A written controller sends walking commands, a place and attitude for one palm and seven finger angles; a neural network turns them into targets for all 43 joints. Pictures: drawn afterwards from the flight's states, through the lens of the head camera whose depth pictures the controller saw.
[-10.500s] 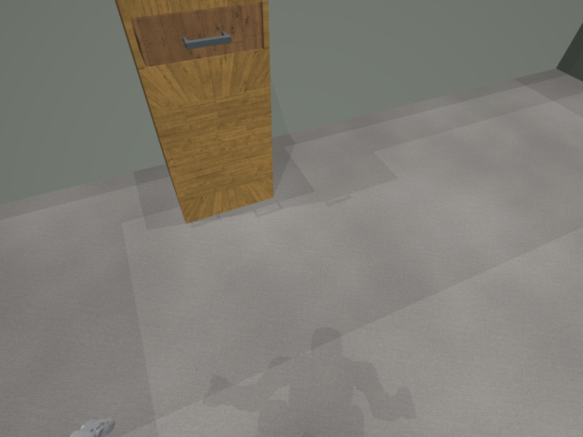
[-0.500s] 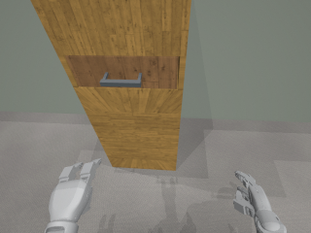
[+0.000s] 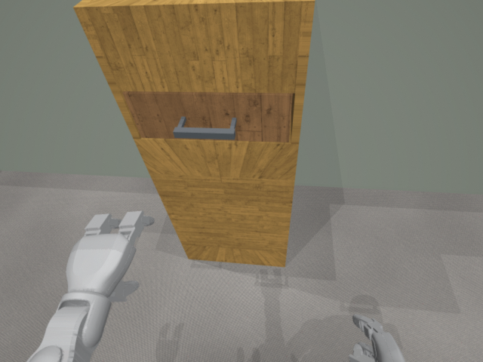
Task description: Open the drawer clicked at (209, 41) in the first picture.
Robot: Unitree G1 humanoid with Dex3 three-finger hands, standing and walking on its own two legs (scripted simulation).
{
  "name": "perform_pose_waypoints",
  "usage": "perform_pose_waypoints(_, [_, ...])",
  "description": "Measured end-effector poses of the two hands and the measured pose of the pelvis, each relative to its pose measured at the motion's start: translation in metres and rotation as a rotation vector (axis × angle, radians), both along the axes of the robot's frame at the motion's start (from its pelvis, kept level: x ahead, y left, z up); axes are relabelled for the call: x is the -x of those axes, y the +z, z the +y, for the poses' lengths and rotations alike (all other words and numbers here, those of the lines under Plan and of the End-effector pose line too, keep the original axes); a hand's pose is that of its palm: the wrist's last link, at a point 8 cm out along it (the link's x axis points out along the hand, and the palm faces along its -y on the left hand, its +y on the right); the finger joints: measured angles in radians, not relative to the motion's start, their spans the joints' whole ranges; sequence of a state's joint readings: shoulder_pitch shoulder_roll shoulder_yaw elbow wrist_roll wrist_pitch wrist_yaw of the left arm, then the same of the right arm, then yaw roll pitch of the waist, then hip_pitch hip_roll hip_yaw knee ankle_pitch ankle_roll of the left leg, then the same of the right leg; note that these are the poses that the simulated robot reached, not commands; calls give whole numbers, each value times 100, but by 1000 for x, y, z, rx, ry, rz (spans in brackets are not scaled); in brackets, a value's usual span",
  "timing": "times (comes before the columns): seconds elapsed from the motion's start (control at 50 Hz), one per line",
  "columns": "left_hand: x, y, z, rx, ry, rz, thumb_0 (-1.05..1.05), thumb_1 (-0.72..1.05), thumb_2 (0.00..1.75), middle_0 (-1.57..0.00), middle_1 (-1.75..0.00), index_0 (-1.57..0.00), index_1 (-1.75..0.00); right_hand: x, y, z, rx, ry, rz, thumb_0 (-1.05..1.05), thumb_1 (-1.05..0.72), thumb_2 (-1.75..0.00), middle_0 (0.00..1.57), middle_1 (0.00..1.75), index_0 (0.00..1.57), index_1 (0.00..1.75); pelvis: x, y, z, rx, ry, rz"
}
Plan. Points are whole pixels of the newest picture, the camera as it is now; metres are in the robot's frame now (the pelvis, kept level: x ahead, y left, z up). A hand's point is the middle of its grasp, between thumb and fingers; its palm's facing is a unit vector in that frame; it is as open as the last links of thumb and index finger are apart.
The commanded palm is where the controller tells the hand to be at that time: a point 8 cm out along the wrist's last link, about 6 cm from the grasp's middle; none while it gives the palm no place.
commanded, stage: raise the hand with hooked fingers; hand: left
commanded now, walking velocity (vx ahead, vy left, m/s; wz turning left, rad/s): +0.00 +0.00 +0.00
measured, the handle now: (206, 127) +0.59 +0.16 +0.04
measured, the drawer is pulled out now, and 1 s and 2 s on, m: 0.00 0.00 0.00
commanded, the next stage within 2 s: move the hooked fingers above the handle in 1.04 s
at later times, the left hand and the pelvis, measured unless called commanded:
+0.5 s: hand (91, 204) +0.30 +0.26 +0.13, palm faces +0.09 -0.06 -0.99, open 13.7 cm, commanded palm +0.27 +0.26 +0.19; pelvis +0.01 +0.02 +0.02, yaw +1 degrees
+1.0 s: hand (91, 197) +0.30 +0.25 +0.15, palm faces +0.07 -0.07 -1.00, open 13.9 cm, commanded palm +0.27 +0.26 +0.21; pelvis +0.00 +0.01 +0.02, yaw +2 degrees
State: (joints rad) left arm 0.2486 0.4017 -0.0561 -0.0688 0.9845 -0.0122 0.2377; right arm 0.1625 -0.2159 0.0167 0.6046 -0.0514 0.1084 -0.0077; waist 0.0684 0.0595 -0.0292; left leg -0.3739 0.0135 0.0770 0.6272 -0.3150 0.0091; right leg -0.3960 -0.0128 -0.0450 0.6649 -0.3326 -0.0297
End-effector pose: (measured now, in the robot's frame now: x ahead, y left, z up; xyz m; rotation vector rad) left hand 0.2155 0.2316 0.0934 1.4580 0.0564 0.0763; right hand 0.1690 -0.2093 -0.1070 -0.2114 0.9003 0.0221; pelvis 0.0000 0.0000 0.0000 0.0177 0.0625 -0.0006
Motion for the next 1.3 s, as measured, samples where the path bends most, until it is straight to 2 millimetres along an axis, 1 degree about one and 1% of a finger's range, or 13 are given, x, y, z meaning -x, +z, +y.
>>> perform_pose_waypoints(0.08, [-5, 12, 10, -8, 2, -44, 0, -1, 51, -29, -88, -28, -88, 2, 0, -9, 31, -20, 17, 1, -91, -90, 20, 30, 21, 30, -2, 2, 7, 4, 6, -8])
perform_pose_waypoints(0.18, [-18, 30, 20, -16, 17, -83, 0, -12, 46, -30, -95, -29, -95, -11, 7, -9, 41, -31, -7, 2, -91, -90, 20, 30, 20, 30, -4, 5, 14, 6, 11, -21])
perform_pose_waypoints(0.34, [-41, 62, 23, -34, -13, -94, 0, -30, 38, -31, -107, -30, -107, -43, 27, 14, -2, -3, -89, 1, -91, -90, 20, 30, 20, 30, -7, 12, 20, 9, 15, -52])
perform_pose_waypoints(0.44, [-51, 82, 28, -45, -15, -88, 0, -41, 34, -32, -114, -31, -114, -54, 34, 30, -33, 29, -106, 1, -91, -90, 20, 30, 20, 30, -7, 15, 20, 11, 20, -68])
perform_pose_waypoints(0.56, [-60, 102, 37, -63, -19, -68, 0, -47, 31, -32, -118, -31, -118, -52, 33, 37, -42, 54, -85, 1, -91, -90, 20, 30, 20, 30, -6, 18, 20, 13, 29, -78])
perform_pose_waypoints(0.72, [-70, 127, 41, -78, -41, -76, 0, -49, 30, -32, -119, -32, -120, -34, 23, 25, -30, 42, -26, 1, -91, -90, 20, 30, 20, 30, -4, 20, 19, 14, 36, -78])
perform_pose_waypoints(0.8, [-70, 123, 41, -58, -41, -44, 0, -49, 30, -32, -120, -31, -120, -24, 21, 15, -24, 22, -4, 1, -91, -90, 20, 30, 20, 30, -2, 21, 18, 13, 31, -72])
perform_pose_waypoints(0.88, [-64, 113, 33, -50, -82, -20, -1, -49, 30, -32, -120, -31, -120, -15, 19, 6, -6, 11, 10, 1, -91, -90, 20, 30, 20, 30, 0, 20, 17, 12, 28, -70])
perform_pose_waypoints(0.98, [-57, 110, 27, -48, -120, -56, 0, -49, 30, -32, -120, -32, -120, -9, 18, -1, 10, 4, 20, 1, -91, -90, 20, 30, 20, 30, 3, 20, 15, 12, 29, -71])
perform_pose_waypoints(1.08, [-55, 116, 32, -57, -78, -100, 0, -49, 30, -33, -120, -32, -120, -10, 18, 1, 0, 5, 15, 1, -91, -90, 20, 30, 20, 30, 6, 20, 13, 11, 31, -73])
perform_pose_waypoints(1.18, [-54, 118, 34, -55, -40, -83, 0, -50, 30, -32, -120, -32, -120, -16, 20, 7, -20, 9, -12, 1, -91, -90, 20, 30, 20, 30, 8, 20, 12, 10, 32, -79])
perform_pose_waypoints(1.24, [-57, 112, 29, -54, -49, -47, -1, -50, 30, -32, -120, -32, -120, -19, 23, 10, -23, 17, -30, 1, -91, -90, 20, 30, 20, 30, 10, 20, 12, 10, 37, -82])
perform_pose_waypoints(1.3, [-64, 105, 18, -55, -90, -24, -1, -50, 30, -32, -120, -32, -120, -21, 24, 13, -20, 25, -41, 1, -91, -90, 20, 30, 20, 30, 11, 20, 11, 10, 42, -80])
